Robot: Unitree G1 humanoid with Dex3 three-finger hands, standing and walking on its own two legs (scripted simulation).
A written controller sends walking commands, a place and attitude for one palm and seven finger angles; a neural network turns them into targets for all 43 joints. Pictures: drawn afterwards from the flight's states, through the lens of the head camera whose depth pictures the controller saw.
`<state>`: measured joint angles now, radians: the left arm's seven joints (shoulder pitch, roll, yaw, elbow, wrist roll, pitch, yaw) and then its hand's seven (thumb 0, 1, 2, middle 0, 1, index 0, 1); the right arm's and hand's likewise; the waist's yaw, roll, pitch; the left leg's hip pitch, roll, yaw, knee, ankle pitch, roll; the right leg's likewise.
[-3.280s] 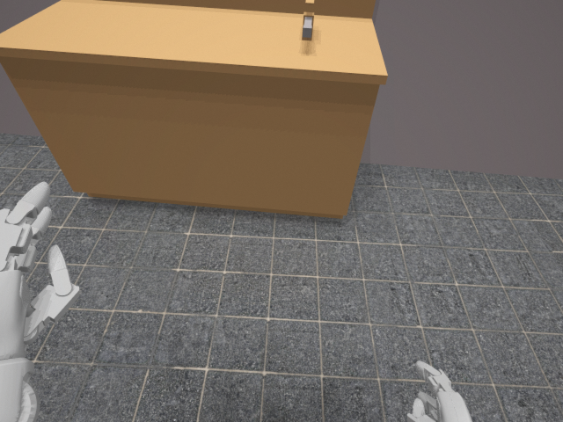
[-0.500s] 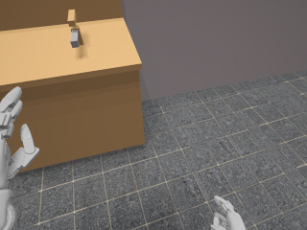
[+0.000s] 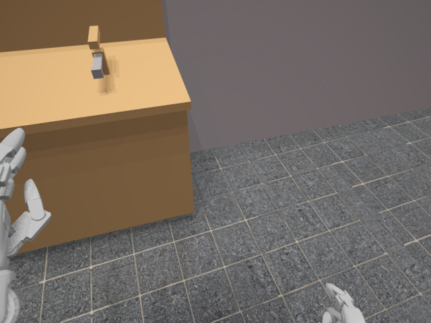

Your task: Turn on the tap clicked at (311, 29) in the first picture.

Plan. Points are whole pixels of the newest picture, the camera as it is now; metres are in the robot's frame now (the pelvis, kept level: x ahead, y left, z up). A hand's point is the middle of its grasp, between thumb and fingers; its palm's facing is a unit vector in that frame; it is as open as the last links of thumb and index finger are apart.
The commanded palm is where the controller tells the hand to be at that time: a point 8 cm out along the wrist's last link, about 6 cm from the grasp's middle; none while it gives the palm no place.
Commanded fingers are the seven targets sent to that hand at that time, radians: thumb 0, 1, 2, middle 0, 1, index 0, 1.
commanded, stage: take the last steps up to it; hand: left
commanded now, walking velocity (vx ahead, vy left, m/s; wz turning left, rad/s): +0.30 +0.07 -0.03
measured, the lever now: (97, 72) +0.77 +0.39 +0.09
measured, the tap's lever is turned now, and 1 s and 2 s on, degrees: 0 0 0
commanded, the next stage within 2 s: come to a stop and stand still in 1.12 s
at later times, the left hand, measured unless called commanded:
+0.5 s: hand (81, 156) +0.33 +0.24 +0.17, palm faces +0.39 -0.83 -0.40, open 7.4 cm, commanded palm +0.28 +0.28 +0.18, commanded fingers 0.00 0.90 0.90 -0.20 -0.30 -0.20 -0.30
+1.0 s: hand (120, 114) +0.46 +0.21 +0.17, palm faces +0.36 -0.83 -0.43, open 7.4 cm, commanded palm +0.40 +0.26 +0.18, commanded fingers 0.00 0.90 0.90 -0.20 -0.30 -0.20 -0.30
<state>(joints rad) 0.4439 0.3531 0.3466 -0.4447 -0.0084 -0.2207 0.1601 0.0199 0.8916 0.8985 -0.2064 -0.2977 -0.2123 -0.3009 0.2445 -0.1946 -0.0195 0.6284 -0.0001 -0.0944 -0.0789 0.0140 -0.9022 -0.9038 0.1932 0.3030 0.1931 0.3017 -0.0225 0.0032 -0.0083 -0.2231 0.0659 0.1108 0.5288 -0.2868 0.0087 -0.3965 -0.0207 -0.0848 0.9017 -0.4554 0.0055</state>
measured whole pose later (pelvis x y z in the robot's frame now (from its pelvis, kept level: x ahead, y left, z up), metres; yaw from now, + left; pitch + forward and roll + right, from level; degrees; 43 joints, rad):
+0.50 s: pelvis +0.11 +0.01 -0.01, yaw -2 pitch +0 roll +1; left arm 0.47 0.37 0.37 -0.55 -0.02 -0.25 0.17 0.02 0.89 0.90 -0.21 -0.30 -0.22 -0.30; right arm 0.21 -0.24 -0.05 0.60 0.00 -0.08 -0.07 0.01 -0.90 -0.90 0.20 0.30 0.20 0.30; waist 0.01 -0.04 0.07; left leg -0.31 0.06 0.18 0.55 -0.21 0.02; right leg -0.22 -0.09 -0.09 0.65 -0.41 0.01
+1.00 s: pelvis +0.23 -0.01 +0.00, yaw -1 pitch +0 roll +0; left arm 0.45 0.32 0.35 -0.49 -0.01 -0.23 0.13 0.02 0.89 0.90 -0.21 -0.30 -0.22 -0.30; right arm 0.16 -0.22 -0.01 0.68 0.00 -0.05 -0.05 0.02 -0.90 -0.90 0.20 0.30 0.20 0.30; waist 0.00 0.02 0.08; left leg -0.50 0.09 0.06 1.12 -0.38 -0.02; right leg -0.30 -0.06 -0.18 0.58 -0.27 -0.04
